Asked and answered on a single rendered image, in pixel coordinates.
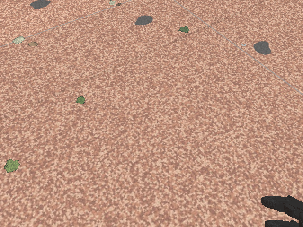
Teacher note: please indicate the robot right hand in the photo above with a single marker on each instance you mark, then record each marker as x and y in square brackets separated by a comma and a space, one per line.
[289, 205]

